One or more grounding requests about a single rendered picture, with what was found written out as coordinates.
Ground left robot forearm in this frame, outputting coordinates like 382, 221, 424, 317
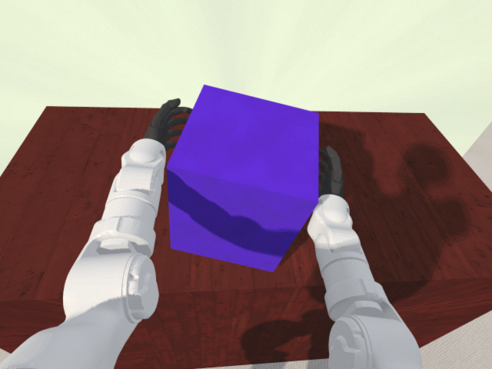
63, 138, 166, 315

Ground pedestal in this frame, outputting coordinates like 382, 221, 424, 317
0, 106, 492, 369

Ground left robot upper arm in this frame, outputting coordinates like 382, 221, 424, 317
0, 252, 159, 369

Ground right robot hand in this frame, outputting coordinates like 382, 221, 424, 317
318, 145, 344, 198

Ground right robot upper arm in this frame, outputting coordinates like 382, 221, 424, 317
328, 314, 422, 369

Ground right robot forearm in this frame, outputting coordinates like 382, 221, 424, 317
307, 194, 422, 363

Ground left robot hand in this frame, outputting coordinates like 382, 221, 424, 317
143, 98, 192, 151

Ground carton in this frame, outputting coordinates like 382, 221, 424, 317
167, 85, 319, 272

